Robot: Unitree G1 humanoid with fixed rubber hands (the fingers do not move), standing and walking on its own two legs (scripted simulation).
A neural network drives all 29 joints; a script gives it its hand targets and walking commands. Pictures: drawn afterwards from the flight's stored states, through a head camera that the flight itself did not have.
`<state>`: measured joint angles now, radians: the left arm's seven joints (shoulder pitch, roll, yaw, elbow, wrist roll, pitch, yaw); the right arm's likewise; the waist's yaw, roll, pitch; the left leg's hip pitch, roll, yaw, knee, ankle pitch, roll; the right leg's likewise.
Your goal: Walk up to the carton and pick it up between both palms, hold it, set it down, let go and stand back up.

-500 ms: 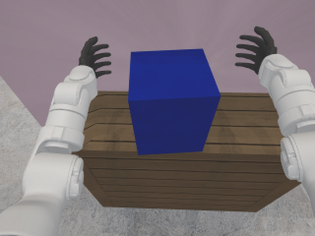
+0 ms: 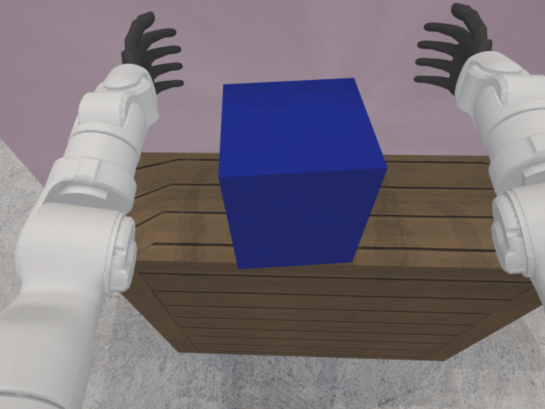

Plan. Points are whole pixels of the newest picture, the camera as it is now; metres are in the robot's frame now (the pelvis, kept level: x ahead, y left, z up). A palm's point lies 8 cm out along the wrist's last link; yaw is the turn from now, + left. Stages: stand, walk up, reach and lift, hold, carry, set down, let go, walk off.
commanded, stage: reach and lift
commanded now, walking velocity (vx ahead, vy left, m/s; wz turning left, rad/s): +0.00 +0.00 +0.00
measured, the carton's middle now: (292, 179) +0.47 -0.02 +0.05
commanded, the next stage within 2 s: none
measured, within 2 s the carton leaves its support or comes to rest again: neither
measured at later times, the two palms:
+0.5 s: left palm (176, 148) +0.47 +0.16 +0.13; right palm (431, 137) +0.46 -0.22 +0.14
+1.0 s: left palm (190, 153) +0.47 +0.14 +0.12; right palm (410, 142) +0.47 -0.20 +0.13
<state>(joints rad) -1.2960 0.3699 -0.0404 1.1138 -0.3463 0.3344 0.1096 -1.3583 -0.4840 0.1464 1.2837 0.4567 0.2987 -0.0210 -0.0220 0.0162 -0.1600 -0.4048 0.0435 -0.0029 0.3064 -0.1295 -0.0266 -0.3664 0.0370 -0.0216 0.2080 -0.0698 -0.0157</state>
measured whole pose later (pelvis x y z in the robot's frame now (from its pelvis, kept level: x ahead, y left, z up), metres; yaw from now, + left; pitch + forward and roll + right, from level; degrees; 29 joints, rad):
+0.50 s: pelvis -0.01 +0.01 -0.01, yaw -2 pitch +19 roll -1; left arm -1.16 0.23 -0.03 1.35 -0.30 -0.07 0.13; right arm -1.21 -0.38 0.16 1.41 0.41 -0.03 0.00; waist 0.02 0.03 -0.22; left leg -0.57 0.05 0.04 0.36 -0.13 -0.01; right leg -0.55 0.04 0.02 0.28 -0.06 0.00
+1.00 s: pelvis -0.02 +0.00 -0.01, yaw -2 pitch +22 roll -1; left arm -1.19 0.18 0.03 1.37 -0.25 -0.14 0.15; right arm -1.23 -0.32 0.07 1.40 0.32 -0.08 -0.02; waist 0.02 0.02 -0.23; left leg -0.65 0.05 0.03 0.38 -0.13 -0.02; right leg -0.63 0.04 0.01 0.30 -0.06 -0.01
